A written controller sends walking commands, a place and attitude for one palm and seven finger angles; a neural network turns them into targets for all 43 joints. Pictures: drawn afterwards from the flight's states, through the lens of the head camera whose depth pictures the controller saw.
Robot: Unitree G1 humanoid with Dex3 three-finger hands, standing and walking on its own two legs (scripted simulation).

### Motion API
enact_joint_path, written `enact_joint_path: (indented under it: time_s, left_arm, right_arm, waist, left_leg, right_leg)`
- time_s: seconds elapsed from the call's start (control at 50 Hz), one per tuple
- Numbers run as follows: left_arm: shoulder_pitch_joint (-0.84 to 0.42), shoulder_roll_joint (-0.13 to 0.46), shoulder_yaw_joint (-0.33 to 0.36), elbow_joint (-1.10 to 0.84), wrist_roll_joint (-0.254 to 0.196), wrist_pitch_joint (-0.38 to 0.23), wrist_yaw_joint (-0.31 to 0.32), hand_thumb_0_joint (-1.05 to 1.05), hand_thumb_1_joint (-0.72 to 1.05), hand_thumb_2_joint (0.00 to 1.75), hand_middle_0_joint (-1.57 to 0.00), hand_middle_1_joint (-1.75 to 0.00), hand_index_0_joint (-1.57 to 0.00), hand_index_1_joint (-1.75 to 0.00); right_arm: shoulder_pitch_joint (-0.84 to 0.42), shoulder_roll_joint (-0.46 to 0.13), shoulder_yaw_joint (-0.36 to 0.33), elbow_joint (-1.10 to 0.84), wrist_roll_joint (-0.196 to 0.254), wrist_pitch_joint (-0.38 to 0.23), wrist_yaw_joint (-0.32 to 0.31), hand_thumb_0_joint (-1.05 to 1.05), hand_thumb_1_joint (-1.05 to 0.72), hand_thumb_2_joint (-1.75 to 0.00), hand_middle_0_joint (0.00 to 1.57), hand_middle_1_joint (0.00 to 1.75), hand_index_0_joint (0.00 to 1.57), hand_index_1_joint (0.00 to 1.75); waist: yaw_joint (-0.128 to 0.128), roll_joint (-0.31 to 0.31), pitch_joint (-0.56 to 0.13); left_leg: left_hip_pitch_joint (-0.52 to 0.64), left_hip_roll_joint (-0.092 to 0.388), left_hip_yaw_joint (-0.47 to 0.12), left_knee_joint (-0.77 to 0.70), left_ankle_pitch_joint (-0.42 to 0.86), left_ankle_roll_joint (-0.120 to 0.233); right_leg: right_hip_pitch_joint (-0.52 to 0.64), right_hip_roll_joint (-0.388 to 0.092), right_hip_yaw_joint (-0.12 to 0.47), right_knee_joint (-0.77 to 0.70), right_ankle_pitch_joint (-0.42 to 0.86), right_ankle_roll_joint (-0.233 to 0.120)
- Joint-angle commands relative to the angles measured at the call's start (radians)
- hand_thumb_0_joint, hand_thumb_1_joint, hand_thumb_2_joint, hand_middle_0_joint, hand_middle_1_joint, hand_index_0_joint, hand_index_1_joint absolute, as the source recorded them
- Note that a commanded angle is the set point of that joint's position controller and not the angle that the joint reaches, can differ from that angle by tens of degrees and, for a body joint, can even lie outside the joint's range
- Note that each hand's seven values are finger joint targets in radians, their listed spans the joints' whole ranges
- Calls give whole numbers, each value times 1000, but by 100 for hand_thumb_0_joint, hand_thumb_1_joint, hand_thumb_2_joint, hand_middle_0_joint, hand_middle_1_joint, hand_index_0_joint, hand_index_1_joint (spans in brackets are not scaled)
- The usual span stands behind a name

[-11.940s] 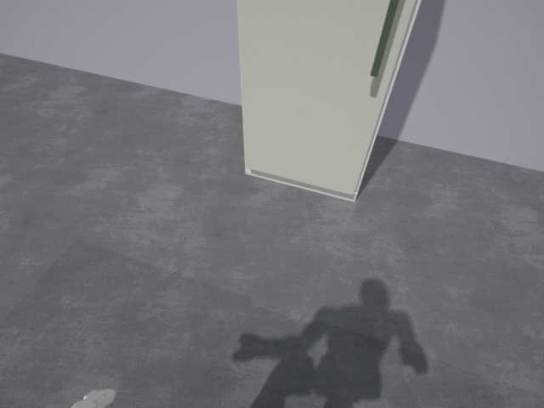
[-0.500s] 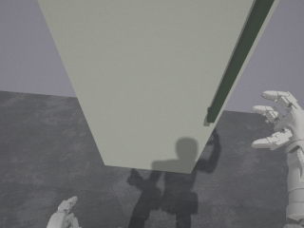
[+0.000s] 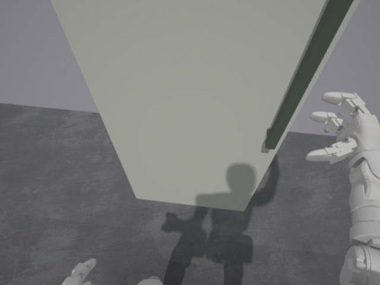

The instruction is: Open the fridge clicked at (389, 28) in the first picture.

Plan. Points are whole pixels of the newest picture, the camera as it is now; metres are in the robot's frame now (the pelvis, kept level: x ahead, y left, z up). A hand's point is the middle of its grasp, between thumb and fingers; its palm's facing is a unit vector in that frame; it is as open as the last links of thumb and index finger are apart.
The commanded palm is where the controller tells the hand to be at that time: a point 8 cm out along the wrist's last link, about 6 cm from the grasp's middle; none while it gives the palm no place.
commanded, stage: move the hooked fingers beside the handle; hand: right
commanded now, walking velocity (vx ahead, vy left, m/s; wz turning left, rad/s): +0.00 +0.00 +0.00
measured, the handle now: (301, 70) +0.51 -0.17 +0.19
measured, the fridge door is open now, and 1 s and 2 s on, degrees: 0 0 0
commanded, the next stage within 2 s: feel for the door with the fingertips in 1.02 s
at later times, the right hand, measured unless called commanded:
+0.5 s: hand (319, 123) +0.44 -0.22 +0.11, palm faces +0.03 +1.00 +0.01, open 14.0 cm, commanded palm +0.41 -0.28 +0.11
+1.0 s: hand (317, 122) +0.44 -0.22 +0.11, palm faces +0.02 +1.00 +0.01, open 14.0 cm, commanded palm +0.42 -0.27 +0.11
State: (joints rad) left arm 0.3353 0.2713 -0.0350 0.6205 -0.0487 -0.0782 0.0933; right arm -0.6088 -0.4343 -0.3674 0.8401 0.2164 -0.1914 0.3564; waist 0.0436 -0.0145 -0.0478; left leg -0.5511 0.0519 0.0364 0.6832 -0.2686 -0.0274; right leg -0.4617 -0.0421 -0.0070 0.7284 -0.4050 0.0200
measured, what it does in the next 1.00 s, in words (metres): stands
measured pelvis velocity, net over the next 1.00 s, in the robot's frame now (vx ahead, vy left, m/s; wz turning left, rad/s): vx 0.00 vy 0.00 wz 0.01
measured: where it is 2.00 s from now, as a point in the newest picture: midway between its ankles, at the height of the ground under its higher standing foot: outside the picture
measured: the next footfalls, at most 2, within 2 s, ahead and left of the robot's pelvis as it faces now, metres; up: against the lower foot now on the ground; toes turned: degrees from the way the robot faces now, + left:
none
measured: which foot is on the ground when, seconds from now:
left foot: down 0.00-1.00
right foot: down 0.00-1.00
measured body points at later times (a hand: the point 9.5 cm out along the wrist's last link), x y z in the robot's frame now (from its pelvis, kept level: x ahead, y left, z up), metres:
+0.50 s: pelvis +0.00 +0.00 +0.00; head +0.06 +0.00 +0.44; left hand +0.05 +0.27 -0.12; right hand +0.44 -0.28 +0.11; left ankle +0.04 +0.14 -0.72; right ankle -0.03 -0.13 -0.72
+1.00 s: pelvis +0.00 +0.00 -0.01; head +0.06 -0.01 +0.44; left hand +0.08 +0.26 -0.11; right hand +0.44 -0.27 +0.11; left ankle +0.04 +0.14 -0.72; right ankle -0.03 -0.13 -0.72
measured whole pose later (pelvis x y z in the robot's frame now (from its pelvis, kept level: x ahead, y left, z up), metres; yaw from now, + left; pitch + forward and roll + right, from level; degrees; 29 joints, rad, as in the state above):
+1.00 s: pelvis +0.00 +0.00 -0.01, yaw +0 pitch +11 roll +1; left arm 0.35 0.27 -0.03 0.60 -0.04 -0.02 0.07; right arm -0.71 -0.45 -0.37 0.96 0.19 -0.24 0.33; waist 0.07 -0.01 -0.06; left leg -0.62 0.05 0.03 0.72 -0.28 -0.03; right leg -0.54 -0.05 -0.01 0.78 -0.42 0.02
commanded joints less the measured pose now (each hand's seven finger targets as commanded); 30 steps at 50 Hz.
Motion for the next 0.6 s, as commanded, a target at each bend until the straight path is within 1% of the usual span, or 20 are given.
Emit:
enact_joint_path:
  time_s: [0.0, 0.04, 0.06, 0.1, 0.12, 0.14, 0.16, 0.18, 0.2, 0.24, 0.28, 0.3, 0.32, 0.36, 0.4, 0.42, 0.44, 0.46, 0.54, 0.58]
  left_arm:
    - [42, 145, 61, -104, 3, -33, 7, 0, 90, 90, -20, -30, -20, -30]
    - [51, 149, 62, -97, 3, -26, 7, 0, 90, 90, -20, -30, -20, -30]
    - [57, 154, 63, -91, 2, -22, 7, 0, 90, 90, -20, -30, -20, -30]
    - [59, 153, 59, -90, 3, -16, 6, 0, 90, 90, -20, -30, -20, -30]
    - [68, 153, 61, -88, 6, -15, 4, 0, 90, 90, -20, -30, -20, -30]
    - [75, 153, 65, -90, 9, -12, 5, 0, 90, 90, -20, -30, -20, -30]
    - [78, 151, 64, -90, 10, -11, 1, 0, 90, 90, -20, -30, -20, -30]
    - [84, 154, 64, -86, 11, -8, 1, 0, 90, 90, -20, -30, -20, -30]
    - [86, 153, 64, -82, 10, -6, 0, 0, 90, 90, -20, -30, -20, -30]
    - [91, 156, 67, -92, 12, 0, -4, 0, 90, 90, -20, -30, -20, -30]
    - [90, 153, 67, -100, 11, 5, -11, 0, 90, 90, -20, -30, -20, -30]
    - [89, 156, 69, -101, 8, 10, -11, 0, 90, 90, -20, -30, -20, -30]
    - [86, 155, 68, -104, 7, 12, -11, 0, 90, 90, -20, -30, -20, -30]
    - [91, 162, 69, -111, 6, 17, -9, 0, 90, 90, -20, -30, -20, -30]
    - [94, 163, 69, -113, 7, 21, -6, 0, 90, 90, -20, -30, -20, -30]
    - [89, 160, 71, -113, 7, 22, -5, 0, 90, 90, -20, -30, -20, -30]
    - [94, 158, 69, -116, 8, 21, -4, 0, 90, 90, -20, -30, -20, -30]
    - [92, 155, 70, -111, 9, 19, -4, 0, 90, 90, -20, -30, -20, -30]
    - [89, 153, 69, -105, 4, 16, 2, 0, 90, 90, -20, -30, -20, -30]
    - [90, 154, 67, -97, 3, 14, 3, 0, 90, 90, -20, -30, -20, -30]
  right_arm:
    - [-432, -249, -41, -201, 14, -82, -6, 0, 50, -30, 30, 120, 30, 120]
    - [-458, -236, -24, -155, 12, -80, -12, 0, 50, -30, 30, 120, 30, 120]
    - [-474, -261, -44, -123, 5, -78, -17, 0, 50, -30, 30, 120, 30, 120]
    - [-532, -263, -26, -98, -13, -81, -22, 0, 50, -30, 30, 120, 30, 120]
    - [-563, -279, -34, -114, -21, -93, -28, 0, 50, -30, 30, 120, 30, 120]
    - [-566, -283, -41, -119, -19, -104, -36, 0, 50, -30, 30, 120, 30, 120]
    - [-572, -276, -40, -123, -19, -112, -37, 0, 50, -30, 30, 120, 30, 120]
    - [-559, -309, -73, -97, -18, -119, -42, 0, 50, -30, 30, 120, 30, 120]
    - [-573, -294, -58, -83, -17, -123, -39, 0, 50, -30, 30, 120, 30, 120]
    - [-509, -317, -82, -77, -19, -131, -35, 0, 50, -30, 30, 120, 30, 120]
    - [-467, -295, -74, -67, -22, -122, -28, 0, 50, -30, 30, 120, 30, 120]
    - [-476, -304, -73, -75, -23, -118, -28, 0, 50, -30, 30, 120, 30, 120]
    - [-480, -278, -53, -66, -20, -111, -24, 0, 50, -30, 30, 120, 30, 120]
    - [-463, -311, -89, -59, -9, -106, -21, 0, 50, -30, 30, 120, 30, 120]
    - [-494, -334, -101, -73, -10, -110, -18, 0, 50, -30, 30, 120, 30, 120]
    - [-505, -337, -97, -93, -15, -118, -16, 0, 50, -30, 30, 120, 30, 120]
    - [-522, -334, -89, -122, -13, -130, -17, 0, 50, -30, 30, 120, 30, 120]
    - [-535, -335, -91, -136, -14, -138, -16, 0, 50, -30, 30, 120, 30, 120]
    - [-543, -281, -44, -131, 4, -138, -2, 0, 50, -30, 30, 120, 30, 120]
    - [-545, -267, -31, -101, 0, -120, -1, 0, 50, -30, 30, 120, 30, 120]
  waist:
    - [2, -55, -362]
    - [20, -7, -326]
    - [24, 10, -320]
    - [30, -50, -304]
    - [29, -63, -331]
    - [28, -39, -357]
    - [27, -55, -391]
    - [19, -36, -396]
    - [32, -23, -386]
    - [6, -32, -407]
    - [2, -48, -397]
    - [12, -38, -381]
    - [18, -40, -359]
    - [13, 14, -365]
    - [16, 7, -365]
    - [17, -29, -375]
    - [22, -25, -382]
    - [21, -58, -408]
    - [39, -48, -376]
    - [38, -69, -366]
  left_leg:
    - [263, -48, 1, -32, 298, 50]
    - [249, -49, 5, -37, 269, 47]
    - [236, -49, 2, -38, 256, 43]
    - [205, -46, 1, -35, 220, 46]
    - [204, -47, 0, -29, 229, 49]
    - [220, -50, 2, -22, 247, 50]
    - [229, -51, -1, -17, 267, 48]
    - [241, -51, -3, -14, 278, 49]
    - [241, -52, -5, -16, 282, 44]
    - [278, -52, -5, -5, 306, 50]
    - [259, -53, -4, -5, 314, 49]
    - [245, -53, -1, -9, 294, 47]
    - [234, -54, -2, -14, 279, 46]
    - [258, -55, -4, -16, 280, 44]
    - [264, -54, -8, -16, 279, 42]
    - [258, -54, -13, -18, 273, 43]
    - [262, -56, -10, -13, 280, 46]
    - [260, -56, -14, -13, 282, 45]
    - [224, -61, -4, -21, 255, 48]
    - [198, -58, -2, -23, 236, 48]
  right_leg:
    - [37, 42, -7, -101, 326, -24]
    - [5, 40, -8, -98, 294, -28]
    - [-9, 38, -6, -99, 274, -28]
    - [-17, 42, -6, -100, 244, -25]
    - [0, 41, 0, -94, 264, -25]
    - [8, 40, 0, -86, 290, -28]
    - [15, 40, -1, -83, 304, -25]
    - [4, 39, 0, -79, 310, -25]
    - [-9, 40, -5, -77, 300, -27]
    - [-23, 41, -10, -77, 326, -27]
    - [-22, 39, -15, -78, 332, -25]
    - [-30, 36, -14, -82, 310, -25]
    - [-36, 38, -17, -84, 290, -26]
    - [-58, 36, -18, -86, 279, -30]
    - [-65, 38, -18, -85, 268, -31]
    - [-55, 39, -23, -82, 263, -31]
    - [-46, 39, -18, -79, 281, -33]
    - [-26, 39, -19, -76, 283, -31]
    - [-10, 35, -11, -76, 271, -32]
    - [-9, 36, -6, -79, 256, -29]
